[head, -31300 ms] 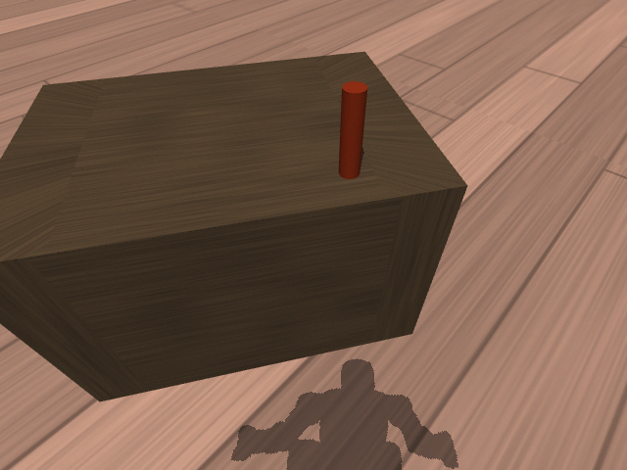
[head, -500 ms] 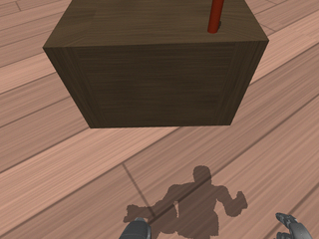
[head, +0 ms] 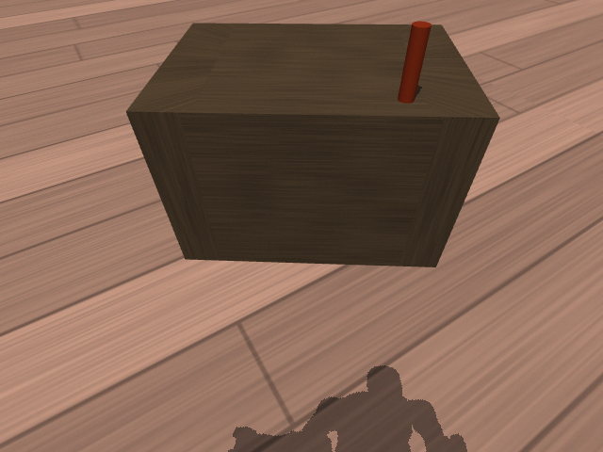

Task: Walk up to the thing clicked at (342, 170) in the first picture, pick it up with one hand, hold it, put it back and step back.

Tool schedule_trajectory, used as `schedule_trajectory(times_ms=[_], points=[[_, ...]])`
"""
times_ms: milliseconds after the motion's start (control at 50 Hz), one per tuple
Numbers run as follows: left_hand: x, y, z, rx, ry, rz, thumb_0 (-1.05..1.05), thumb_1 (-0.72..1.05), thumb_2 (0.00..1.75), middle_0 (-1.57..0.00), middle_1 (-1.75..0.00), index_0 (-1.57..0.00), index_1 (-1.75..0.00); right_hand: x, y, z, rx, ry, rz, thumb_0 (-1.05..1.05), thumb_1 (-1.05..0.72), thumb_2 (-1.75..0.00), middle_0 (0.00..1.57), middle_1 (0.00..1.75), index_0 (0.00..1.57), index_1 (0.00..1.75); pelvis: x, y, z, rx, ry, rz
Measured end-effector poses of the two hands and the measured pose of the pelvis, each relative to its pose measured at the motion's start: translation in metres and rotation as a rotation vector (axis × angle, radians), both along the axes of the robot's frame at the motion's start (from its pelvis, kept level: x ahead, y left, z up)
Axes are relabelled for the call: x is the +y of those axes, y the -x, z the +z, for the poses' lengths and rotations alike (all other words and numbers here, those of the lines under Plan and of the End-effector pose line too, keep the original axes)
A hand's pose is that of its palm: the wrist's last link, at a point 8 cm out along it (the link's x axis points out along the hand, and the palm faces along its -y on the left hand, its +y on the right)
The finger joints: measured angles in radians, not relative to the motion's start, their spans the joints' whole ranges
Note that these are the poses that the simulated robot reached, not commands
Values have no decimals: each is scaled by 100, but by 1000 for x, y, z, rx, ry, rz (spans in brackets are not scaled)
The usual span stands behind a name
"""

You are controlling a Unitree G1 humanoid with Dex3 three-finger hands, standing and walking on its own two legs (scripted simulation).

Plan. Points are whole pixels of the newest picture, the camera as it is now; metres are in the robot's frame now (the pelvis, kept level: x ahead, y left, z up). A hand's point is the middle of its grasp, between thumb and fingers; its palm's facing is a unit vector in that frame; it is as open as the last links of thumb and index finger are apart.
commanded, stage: step back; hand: right
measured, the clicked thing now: (413, 64) +1.09 -0.25 +0.04
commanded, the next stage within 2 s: stand in 0.64 s
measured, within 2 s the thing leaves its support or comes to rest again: neither
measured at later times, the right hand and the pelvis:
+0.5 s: hand out of the picture +0.15 -0.22 -0.14, palm faces -0.03 +0.94 -0.34, open 7.4 cm; pelvis +0.04 +0.02 +0.01, yaw +0 degrees
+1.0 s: hand out of the picture +0.13 -0.23 -0.13, palm faces +0.02 +0.94 -0.34, open 7.4 cm; pelvis +0.04 +0.02 +0.02, yaw +0 degrees
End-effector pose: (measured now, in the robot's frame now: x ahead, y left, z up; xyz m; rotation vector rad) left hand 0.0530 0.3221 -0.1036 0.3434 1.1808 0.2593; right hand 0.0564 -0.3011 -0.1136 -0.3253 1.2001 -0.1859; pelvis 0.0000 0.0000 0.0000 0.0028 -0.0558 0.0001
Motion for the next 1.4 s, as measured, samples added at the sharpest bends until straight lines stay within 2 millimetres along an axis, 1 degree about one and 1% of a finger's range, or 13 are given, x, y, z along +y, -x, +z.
schedule_trajectory(times_ms=[60,120,220,300,380,540,660,760,880,1000,1180,1280,1400], points=[[-8,3,-1,-11,10,4,1,90,90,-20,-30,-21,-30,-3,-8,0,4,8,4,0,-90,-90,20,30,20,30,-2,-3,1,4,16,8],[-11,6,1,-12,22,20,1,90,90,-20,-30,-21,-30,-4,-19,3,3,19,21,0,-90,-90,20,30,20,30,3,-6,4,5,12,18],[1,3,-4,11,35,32,1,90,90,-20,-30,-21,-30,2,-38,8,-5,41,46,0,-90,-90,20,30,20,30,16,-15,3,12,9,38],[13,-10,-13,31,41,34,1,90,90,-20,-30,-21,-30,16,-49,8,-18,51,38,0,-90,-90,20,30,20,30,27,-22,-1,10,-8,25],[18,-29,-13,34,35,18,1,90,90,-20,-30,-21,-30,28,-62,10,-35,30,37,0,-90,-90,20,30,20,30,26,-30,1,18,-4,7],[12,-62,-1,2,28,-12,1,90,90,-20,-30,-20,-30,39,-92,9,-67,-17,16,0,-90,-90,20,30,20,30,25,-44,8,19,7,-1],[8,-86,6,-37,28,-28,1,90,90,-20,-30,-21,-30,38,-104,11,-80,-23,9,0,-90,-90,20,30,20,30,25,-47,12,16,3,-6],[-1,-95,9,-41,46,-43,1,90,90,-20,-30,-20,-30,35,-101,17,-80,-23,-3,0,-90,-90,20,30,20,30,25,-48,17,10,0,-6],[-9,-94,9,-33,65,-60,1,90,90,-20,-30,-20,-30,29,-84,21,-56,-14,-24,0,-90,-90,20,30,20,30,23,-43,21,5,0,-7],[-13,-82,8,-13,72,-62,1,90,90,-20,-30,-21,-30,24,-62,20,-20,-8,-42,0,-90,-90,20,30,20,30,22,-37,23,2,2,-7],[-9,-56,6,39,66,-47,1,90,90,-20,-30,-21,-30,23,-34,16,35,-12,-55,0,-90,-90,20,30,20,30,21,-30,23,9,3,-7],[-6,-45,6,57,61,-37,1,90,90,-20,-30,-20,-30,24,-26,14,53,-15,-55,0,-90,-90,20,30,20,30,21,-28,23,10,3,-6],[-4,-39,6,68,58,-32,1,90,90,-20,-30,-20,-30,26,-25,13,56,-18,-49,0,-90,-90,20,30,20,30,22,-27,23,12,3,-3]])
